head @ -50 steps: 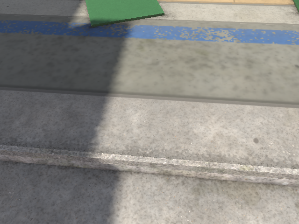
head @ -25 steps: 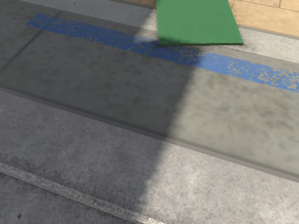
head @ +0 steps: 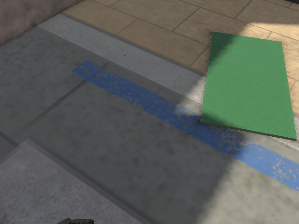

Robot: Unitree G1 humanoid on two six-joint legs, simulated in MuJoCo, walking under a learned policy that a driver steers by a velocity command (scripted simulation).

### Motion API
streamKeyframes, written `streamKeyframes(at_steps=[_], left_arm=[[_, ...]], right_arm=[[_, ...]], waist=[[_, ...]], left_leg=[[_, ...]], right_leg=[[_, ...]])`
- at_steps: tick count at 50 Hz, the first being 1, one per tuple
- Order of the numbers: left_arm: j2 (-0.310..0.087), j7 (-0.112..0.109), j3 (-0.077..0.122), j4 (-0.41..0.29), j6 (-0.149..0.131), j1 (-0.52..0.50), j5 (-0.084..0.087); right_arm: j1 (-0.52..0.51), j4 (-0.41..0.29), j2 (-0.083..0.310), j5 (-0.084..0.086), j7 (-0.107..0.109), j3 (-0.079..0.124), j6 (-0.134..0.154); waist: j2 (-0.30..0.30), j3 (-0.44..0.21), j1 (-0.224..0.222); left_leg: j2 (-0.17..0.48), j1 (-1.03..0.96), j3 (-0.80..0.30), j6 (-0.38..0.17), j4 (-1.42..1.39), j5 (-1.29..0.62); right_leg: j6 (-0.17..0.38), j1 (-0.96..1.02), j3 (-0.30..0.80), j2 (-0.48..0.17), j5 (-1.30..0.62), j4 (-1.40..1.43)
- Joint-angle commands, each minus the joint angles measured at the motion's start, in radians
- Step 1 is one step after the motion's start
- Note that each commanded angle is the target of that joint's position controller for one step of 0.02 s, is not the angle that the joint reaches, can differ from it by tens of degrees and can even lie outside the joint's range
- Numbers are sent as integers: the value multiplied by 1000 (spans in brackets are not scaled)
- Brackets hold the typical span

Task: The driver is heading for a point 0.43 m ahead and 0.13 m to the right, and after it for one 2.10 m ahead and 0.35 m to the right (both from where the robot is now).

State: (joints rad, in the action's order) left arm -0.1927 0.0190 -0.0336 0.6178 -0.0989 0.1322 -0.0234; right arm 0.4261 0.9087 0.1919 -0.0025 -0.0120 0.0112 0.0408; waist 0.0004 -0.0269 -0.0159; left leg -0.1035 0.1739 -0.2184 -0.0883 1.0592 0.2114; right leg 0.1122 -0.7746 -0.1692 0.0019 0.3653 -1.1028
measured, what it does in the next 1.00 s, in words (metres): climbs, turning right: left foot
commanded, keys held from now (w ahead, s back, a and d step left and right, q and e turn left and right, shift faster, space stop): w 0.16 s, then w+e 0.66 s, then w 0.18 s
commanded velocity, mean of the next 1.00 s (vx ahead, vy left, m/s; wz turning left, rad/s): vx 0.50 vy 0.00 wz -0.30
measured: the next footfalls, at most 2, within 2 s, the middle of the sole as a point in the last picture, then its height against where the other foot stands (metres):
left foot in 0.54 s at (130, 217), level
right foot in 1.06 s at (209, 177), level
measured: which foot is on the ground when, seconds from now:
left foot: up 0.00-0.52, down 0.54-1.00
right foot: down 0.00-0.54, up 0.56-1.00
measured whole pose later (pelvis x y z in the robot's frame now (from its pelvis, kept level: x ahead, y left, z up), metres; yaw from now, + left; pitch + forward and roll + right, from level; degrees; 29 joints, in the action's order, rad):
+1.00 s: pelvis +0.56 -0.05 +0.09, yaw -23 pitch +3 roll +3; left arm -0.24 0.05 0.04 0.65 -0.04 0.06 0.02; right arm 0.37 0.86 0.26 0.01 -0.01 0.07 0.09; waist -0.04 0.00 0.10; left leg 0.00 -0.05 0.21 0.02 0.26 0.35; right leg 0.05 -0.66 0.01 -0.10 0.06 -0.68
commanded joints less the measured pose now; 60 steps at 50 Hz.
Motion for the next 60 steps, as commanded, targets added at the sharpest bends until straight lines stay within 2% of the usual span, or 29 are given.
streamKeyframes(at_steps=[1, 2, 4, 7, 9, 10, 12, 16, 21, 25, 26, 27, 28, 29, 30, 31, 32, 33, 36, 40, 47, 51, 53, 54, 55, 56, 57, 58, 60], left_arm=[[-59, -21, 47, 75, 8, 205, 15], [-18, -17, 41, 110, -3, 185, 1], [35, -1, 30, 169, -22, 187, -15], [-9, 12, 39, 235, -29, 245, 10], [-28, 9, 38, 242, -16, 261, 16], [-71, 6, 45, 223, -14, 248, 20], [-64, -10, 40, 220, -22, 285, 24], [-104, -33, 59, 239, -12, 424, 29], [-112, -39, 73, 242, 29, 482, 40], [-164, -44, 99, 227, 51, 409, 40], [-170, -40, 103, 218, 53, 384, 34], [-161, -34, 100, 187, 50, 333, 22], [-110, -36, 85, 135, 42, 314, -3], [23, -31, 48, 111, 27, 474, 35], [-106, -36, 77, 129, 23, 413, 60], [-161, -38, 97, 109, 25, 305, 64], [-158, -40, 102, 96, 29, 252, 59], [-145, -37, 107, 87, 33, 233, 50], [-97, -21, 107, 75, 60, 242, 57], [-112, -17, 110, 29, 71, 132, 45], [-85, 30, 82, -37, 39, -127, 48], [-133, 37, 99, -72, 36, -124, 40], [-223, 20, 148, 3, 39, 137, 32], [-314, 0, 176, 32, 46, 315, 25], [-377, 0, 172, 34, 40, 294, 21], [-282, 1, 153, 30, 37, 328, 23], [-243, -1, 141, 37, 33, 268, 23], [-210, 0, 130, 31, 30, 199, 30], [-152, 5, 114, 25, 24, 115, 16]], right_arm=[[-104, -190, 59, 15, -42, 7, 51], [-171, -222, 54, 11, -41, 4, 46], [-105, -219, 23, 26, -35, -8, 26], [-109, -229, -14, 31, -17, -27, 14], [-175, -260, 0, 7, -18, -36, 19], [-195, -261, 37, -8, -16, -33, 21], [-298, -280, 53, -20, -7, -24, 40], [-499, -312, 45, 14, -14, -13, 67], [-585, -329, 55, 27, -39, 6, 80], [-505, -317, 124, 27, -40, 42, 98], [-393, -287, 165, 26, -29, 63, 99], [-219, -254, 212, 20, -14, 82, 98], [-38, -238, 296, 1, 6, 99, 89], [-52, -245, 309, -16, 2, 96, 84], [-98, -260, 182, -8, 8, 75, 80], [-145, -254, 134, 2, 15, 63, 79], [-196, -244, 125, 2, 13, 57, 77], [-222, -234, 112, -6, 10, 55, 77], [-235, -204, 118, -8, 5, 67, 89], [-213, -173, 172, -14, 10, 84, 94], [-96, -121, 242, 15, 9, 97, 67], [-76, -90, 276, 33, 15, 104, 39], [-82, -87, 263, 32, 25, 95, 29], [-83, -120, 208, -2, 30, 71, 35], [26, -141, 90, -6, 16, 32, 58], [-54, -128, 189, 28, 5, 56, 79], [-141, -158, 199, 52, 2, 61, 86], [-176, -163, 188, 37, 9, 56, 89], [-165, -158, 184, 16, 12, 65, 71]], waist=[[-18, -43, -29], [64, 28, 8], [0, 25, 71], [-21, 54, 95], [7, 62, 97], [16, 56, 87], [-31, 15, 34], [-43, 41, -74], [-107, 102, -93], [-147, 74, -11], [-143, 2, 45], [-130, -126, 130], [41, -306, 174], [371, -429, 74], [234, -327, 105], [126, -184, 99], [39, -106, 63], [56, -52, 37], [102, 6, -6], [44, 63, -3], [15, 111, 91], [86, 52, 41], [91, -105, -95], [-39, -247, -154], [-253, -363, -49], [-133, -397, -118], [-124, -240, -107], [-55, -155, -68], [-59, -77, 7]], left_leg=[[22, 548, 12, -18, 573, -3], [74, 539, 17, -44, 526, -46], [109, 522, 42, -69, 589, -16], [124, 721, 57, -77, 593, -22], [159, 791, 88, -46, 463, -116], [170, 740, 171, -11, 315, -201], [187, 642, 230, 53, 142, -302], [173, 687, 225, 91, -234, -353], [131, 640, 205, 94, -483, -262], [81, 332, 209, 60, -615, -188], [70, 170, 220, 34, -638, -184], [150, -111, 158, -12, -583, -185], [377, -420, -70, -60, -531, -176], [578, -669, -528, -231, -669, -66], [534, -560, -521, -198, -732, 75], [496, -396, -332, -144, -748, 81], [450, -233, -200, -116, -779, -25], [410, -129, -105, -109, -810, -83], [355, 3, 75, -102, -885, -151], [365, 17, 187, -116, -915, -265], [367, -124, 292, -91, -901, -306], [398, -264, 309, -57, -756, -653], [332, -156, 383, -3, -439, -795], [275, 106, 403, 39, -106, -432], [91, 475, 289, 94, 222, 366], [123, 566, 132, 87, 328, 365], [166, 642, 156, 78, 336, 282], [213, 622, 167, 73, 265, 189], [255, 500, 160, 76, 177, 104]], right_leg=[[128, 529, 855, -298, 251, 765], [97, 396, 689, -266, 145, 754], [101, 332, 510, -211, 33, 780], [93, 419, 366, -169, -18, 843], [67, 425, 308, -147, -58, 863], [76, 397, 265, -119, -98, 897], [101, 421, 264, -115, -250, 951], [90, 714, 317, -172, -379, 973], [101, 888, 370, -214, -428, 907], [68, 833, 382, -210, -698, 778], [44, 805, 362, -175, -789, 654], [14, 657, 342, -137, -712, 458], [-10, 433, 290, -35, -337, 150], [-64, 82, 283, 67, 222, -141], [-71, -12, 331, -8, 170, -263], [-74, -21, 309, -49, 65, -272], [-82, 33, 288, -88, -13, -247], [-86, 61, 283, -110, -55, -212], [-92, 103, 269, -150, -100, -175], [-118, 12, 291, -161, -223, -46], [-73, 63, 174, -107, -359, 404], [-16, 184, 116, -34, -202, 518], [33, 594, 88, 33, -293, 583], [95, 928, 340, -164, -407, 530], [271, 1176, 855, -398, -278, 672], [253, 1171, 893, -391, -213, 738], [210, 1050, 713, -350, -274, 744], [177, 897, 590, -303, -344, 758], [152, 674, 466, -241, -399, 832]])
